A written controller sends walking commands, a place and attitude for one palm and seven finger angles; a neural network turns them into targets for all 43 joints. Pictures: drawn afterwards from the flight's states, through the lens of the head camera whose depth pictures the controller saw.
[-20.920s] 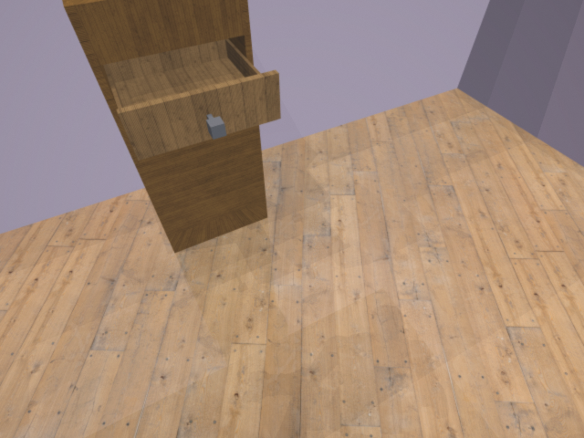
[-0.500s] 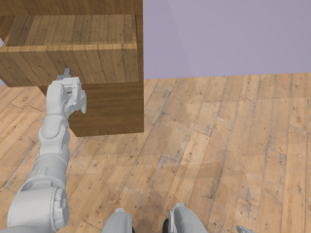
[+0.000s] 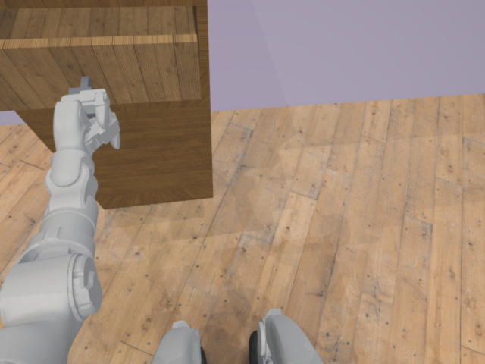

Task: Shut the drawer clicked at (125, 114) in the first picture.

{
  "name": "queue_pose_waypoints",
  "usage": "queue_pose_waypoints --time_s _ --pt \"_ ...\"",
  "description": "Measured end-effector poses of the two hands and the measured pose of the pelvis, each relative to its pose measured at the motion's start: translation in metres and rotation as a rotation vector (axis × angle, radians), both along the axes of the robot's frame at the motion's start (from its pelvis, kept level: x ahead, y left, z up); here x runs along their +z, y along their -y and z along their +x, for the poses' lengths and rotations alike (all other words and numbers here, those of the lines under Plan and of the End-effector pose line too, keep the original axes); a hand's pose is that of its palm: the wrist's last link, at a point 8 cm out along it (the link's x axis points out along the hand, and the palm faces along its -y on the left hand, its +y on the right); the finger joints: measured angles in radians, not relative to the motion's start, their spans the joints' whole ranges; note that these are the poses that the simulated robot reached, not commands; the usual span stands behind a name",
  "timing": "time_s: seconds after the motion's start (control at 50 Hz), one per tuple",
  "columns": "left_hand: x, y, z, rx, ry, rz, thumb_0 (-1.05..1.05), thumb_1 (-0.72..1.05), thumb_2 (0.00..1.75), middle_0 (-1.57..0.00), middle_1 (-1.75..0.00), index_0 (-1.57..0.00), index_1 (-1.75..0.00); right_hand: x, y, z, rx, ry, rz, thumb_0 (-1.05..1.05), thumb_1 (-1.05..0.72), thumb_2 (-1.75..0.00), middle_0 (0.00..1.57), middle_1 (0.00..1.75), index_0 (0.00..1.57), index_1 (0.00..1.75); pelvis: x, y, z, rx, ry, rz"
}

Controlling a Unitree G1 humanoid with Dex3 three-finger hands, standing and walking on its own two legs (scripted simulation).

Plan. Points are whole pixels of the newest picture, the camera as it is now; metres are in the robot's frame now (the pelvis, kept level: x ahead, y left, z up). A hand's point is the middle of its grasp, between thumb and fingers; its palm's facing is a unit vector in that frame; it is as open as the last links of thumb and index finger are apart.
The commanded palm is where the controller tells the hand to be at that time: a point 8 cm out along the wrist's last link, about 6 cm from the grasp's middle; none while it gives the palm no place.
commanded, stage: push the drawer shut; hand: left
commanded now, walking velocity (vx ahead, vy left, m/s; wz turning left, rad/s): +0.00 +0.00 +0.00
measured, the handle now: (84, 94) +0.56 +0.23 +0.06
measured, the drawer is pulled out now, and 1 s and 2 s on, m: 0.09 0.00 0.00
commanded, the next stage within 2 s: pull the fist back off the drawer in 1.02 s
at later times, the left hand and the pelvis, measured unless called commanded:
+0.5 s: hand (116, 97) +0.55 +0.17 +0.06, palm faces +0.08 -1.00 -0.03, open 3.5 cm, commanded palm +0.55 +0.21 +0.06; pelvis +0.00 +0.00 -0.01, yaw +0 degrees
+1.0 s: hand (117, 82) +0.58 +0.18 +0.06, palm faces +0.08 -1.00 -0.02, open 3.6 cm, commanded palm +0.61 +0.21 +0.06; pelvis -0.01 +0.00 -0.02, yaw -1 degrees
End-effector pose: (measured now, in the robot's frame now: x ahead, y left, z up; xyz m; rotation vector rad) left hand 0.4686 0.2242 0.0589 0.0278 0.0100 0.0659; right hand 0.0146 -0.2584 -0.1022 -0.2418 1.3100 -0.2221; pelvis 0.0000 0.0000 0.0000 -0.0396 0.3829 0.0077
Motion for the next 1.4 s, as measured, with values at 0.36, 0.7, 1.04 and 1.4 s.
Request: queue_pose_waypoints --time_s 0.36,0.7,1.04,1.4 --pt "0.001 -0.002 0.037 0.009 -0.011 -0.001 0.02 0.90 0.90 -1.42 -1.60 -1.48 -1.60 0.000 0.002 -0.020 -0.017 -0.071 -0.026 0.00 -0.91 -0.90 0.20 0.30 0.20 0.30 -0.007 0.001 -0.002 0.004 -0.044 -0.015" --pt "0.002 -0.004 0.083 0.023 -0.030 0.004 0.02 0.90 0.90 -1.42 -1.60 -1.48 -1.60 0.003 -0.003 -0.060 -0.057 -0.205 -0.033 0.00 -0.91 -0.90 0.21 0.30 0.20 0.30 -0.015 0.001 -0.001 0.007 -0.112 -0.035" --pt "0.003 -0.005 0.090 0.013 -0.047 -0.006 0.02 0.90 0.90 -1.44 -1.60 -1.52 -1.60 0.002 -0.009 -0.081 -0.060 -0.209 -0.049 0.00 -0.91 -0.90 0.21 0.30 0.20 0.30 -0.024 0.002 -0.016 0.017 -0.133 -0.055" --pt "0.003 -0.006 0.090 0.000 -0.039 0.003 0.02 0.90 0.90 -1.45 -1.60 -1.52 -1.60 -0.004 -0.021 -0.115 -0.078 -0.209 -0.053 0.00 -0.91 -0.90 0.21 0.30 0.20 0.30 -0.036 -0.005 -0.038 0.001 -0.151 -0.060"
